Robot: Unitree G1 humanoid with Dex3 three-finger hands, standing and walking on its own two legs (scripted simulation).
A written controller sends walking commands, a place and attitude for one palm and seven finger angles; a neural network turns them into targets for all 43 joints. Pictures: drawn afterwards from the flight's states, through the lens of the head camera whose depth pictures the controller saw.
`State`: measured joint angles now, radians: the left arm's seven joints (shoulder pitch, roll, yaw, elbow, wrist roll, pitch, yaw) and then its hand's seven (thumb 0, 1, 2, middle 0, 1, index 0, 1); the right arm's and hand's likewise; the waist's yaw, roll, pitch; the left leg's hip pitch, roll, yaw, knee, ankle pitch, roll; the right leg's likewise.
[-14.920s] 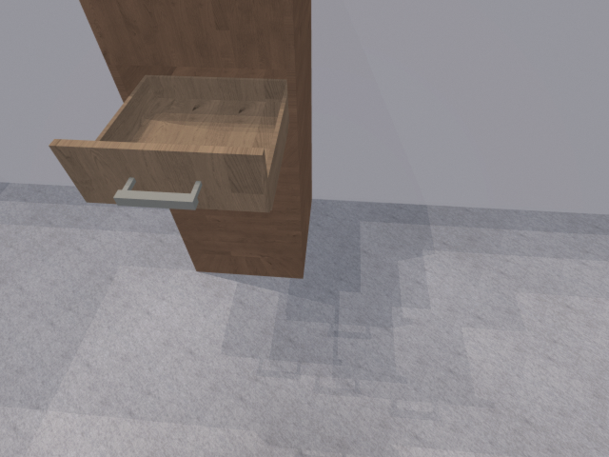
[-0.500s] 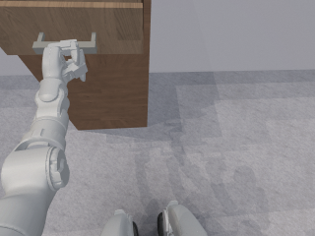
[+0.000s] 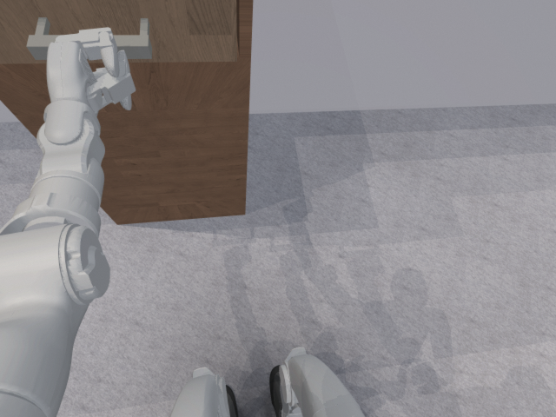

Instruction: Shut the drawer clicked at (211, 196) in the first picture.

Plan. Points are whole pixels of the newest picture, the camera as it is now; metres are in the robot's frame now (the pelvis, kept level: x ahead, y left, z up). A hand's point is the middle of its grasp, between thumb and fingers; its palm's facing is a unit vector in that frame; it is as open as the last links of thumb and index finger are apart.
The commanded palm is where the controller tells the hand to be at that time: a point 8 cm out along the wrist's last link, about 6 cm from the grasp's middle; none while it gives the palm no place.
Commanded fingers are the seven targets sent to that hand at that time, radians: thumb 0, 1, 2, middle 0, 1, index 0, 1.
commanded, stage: push the drawer shut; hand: left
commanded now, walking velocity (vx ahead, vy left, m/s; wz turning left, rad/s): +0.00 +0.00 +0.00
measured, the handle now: (94, 36) +0.64 +0.16 +0.09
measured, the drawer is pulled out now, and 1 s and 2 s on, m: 0.01 0.00 0.00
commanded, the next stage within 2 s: pull the fist back off the drawer in 0.42 s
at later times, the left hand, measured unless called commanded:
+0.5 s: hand (120, 65) +0.58 +0.13 +0.09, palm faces +0.00 -1.00 -0.04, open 3.3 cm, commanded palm +0.61 +0.15 +0.09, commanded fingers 0.00 0.90 0.90 -1.40 -1.60 -1.40 -1.60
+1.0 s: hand (123, 68) +0.58 +0.12 +0.08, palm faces -0.01 -1.00 -0.02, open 3.2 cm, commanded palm +0.55 +0.16 +0.09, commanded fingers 0.00 0.90 0.90 -1.40 -1.60 -1.40 -1.60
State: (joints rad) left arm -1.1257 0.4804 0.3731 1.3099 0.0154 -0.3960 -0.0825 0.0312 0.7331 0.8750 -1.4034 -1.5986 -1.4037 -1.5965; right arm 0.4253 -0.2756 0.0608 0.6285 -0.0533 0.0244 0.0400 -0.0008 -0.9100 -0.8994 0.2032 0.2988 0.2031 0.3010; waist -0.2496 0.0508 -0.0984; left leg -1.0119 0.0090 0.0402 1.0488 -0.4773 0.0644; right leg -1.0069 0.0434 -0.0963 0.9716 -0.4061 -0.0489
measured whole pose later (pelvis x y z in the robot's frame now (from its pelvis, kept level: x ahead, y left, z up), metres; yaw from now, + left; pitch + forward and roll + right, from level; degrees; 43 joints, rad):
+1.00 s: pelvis -0.02 +0.01 -0.01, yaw +0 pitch +28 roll -5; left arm -1.27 0.56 0.35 1.34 0.05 -0.32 -0.06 0.02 0.69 0.89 -1.40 -1.60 -1.40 -1.60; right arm 0.48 -0.28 0.09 0.63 -0.07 0.01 0.06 0.00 -0.91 -0.90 0.20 0.30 0.20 0.30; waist -0.30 0.06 -0.09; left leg -1.14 0.01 0.02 1.12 -0.47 0.08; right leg -1.12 0.04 -0.12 1.00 -0.38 -0.04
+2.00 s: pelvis +0.03 +0.01 +0.06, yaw +0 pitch +4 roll -1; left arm -0.07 0.28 0.10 0.13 -0.10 -0.09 0.00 0.01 0.89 0.90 -1.40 -1.60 -1.40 -1.60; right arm 0.19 -0.25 0.04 0.54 0.04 0.00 -0.03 0.01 -0.91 -0.90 0.20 0.30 0.20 0.30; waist 0.01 0.06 -0.06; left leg -0.31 -0.05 0.03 0.60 -0.36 0.07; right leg -0.33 0.03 -0.04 0.57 -0.31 -0.03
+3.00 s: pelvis +0.01 +0.01 +0.08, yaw +0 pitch -1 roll -1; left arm 0.54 0.36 0.36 -0.47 -0.06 -0.19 0.11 0.01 0.89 0.90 -1.41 -1.60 -1.41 -1.60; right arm 0.18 -0.24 0.02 0.60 -0.01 -0.05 -0.06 0.01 -0.91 -0.90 0.20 0.30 0.20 0.30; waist 0.01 0.07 0.01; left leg -0.17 -0.04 0.03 0.44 -0.26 0.06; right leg -0.18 0.04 -0.03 0.39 -0.19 -0.03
